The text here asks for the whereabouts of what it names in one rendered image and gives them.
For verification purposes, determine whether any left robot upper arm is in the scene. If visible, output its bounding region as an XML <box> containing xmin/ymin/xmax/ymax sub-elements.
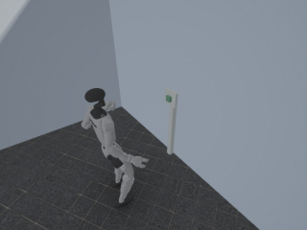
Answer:
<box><xmin>81</xmin><ymin>104</ymin><xmax>94</xmax><ymax>129</ymax></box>

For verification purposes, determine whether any robot left foot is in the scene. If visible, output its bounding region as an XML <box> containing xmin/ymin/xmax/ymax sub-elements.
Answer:
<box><xmin>112</xmin><ymin>177</ymin><xmax>123</xmax><ymax>188</ymax></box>

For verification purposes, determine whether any robot left shin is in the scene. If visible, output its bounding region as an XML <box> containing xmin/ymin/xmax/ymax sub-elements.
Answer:
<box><xmin>114</xmin><ymin>168</ymin><xmax>123</xmax><ymax>183</ymax></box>

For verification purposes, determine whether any panel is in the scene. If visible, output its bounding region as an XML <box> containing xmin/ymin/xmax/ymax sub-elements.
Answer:
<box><xmin>164</xmin><ymin>87</ymin><xmax>178</xmax><ymax>155</ymax></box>

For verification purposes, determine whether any right robot upper arm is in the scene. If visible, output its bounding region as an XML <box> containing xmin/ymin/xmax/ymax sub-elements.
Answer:
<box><xmin>102</xmin><ymin>118</ymin><xmax>116</xmax><ymax>154</ymax></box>

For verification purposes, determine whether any left robot hand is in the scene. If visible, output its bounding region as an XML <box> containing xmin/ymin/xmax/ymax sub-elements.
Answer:
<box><xmin>104</xmin><ymin>101</ymin><xmax>116</xmax><ymax>110</ymax></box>

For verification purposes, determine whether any right robot hand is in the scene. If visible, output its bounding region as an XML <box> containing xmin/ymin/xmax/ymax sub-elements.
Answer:
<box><xmin>132</xmin><ymin>156</ymin><xmax>149</xmax><ymax>169</ymax></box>

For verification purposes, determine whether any right robot forearm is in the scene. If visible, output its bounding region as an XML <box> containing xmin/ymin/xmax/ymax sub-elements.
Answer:
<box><xmin>108</xmin><ymin>147</ymin><xmax>134</xmax><ymax>163</ymax></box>

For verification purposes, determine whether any button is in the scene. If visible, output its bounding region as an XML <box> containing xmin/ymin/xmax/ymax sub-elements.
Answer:
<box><xmin>166</xmin><ymin>95</ymin><xmax>172</xmax><ymax>103</ymax></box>

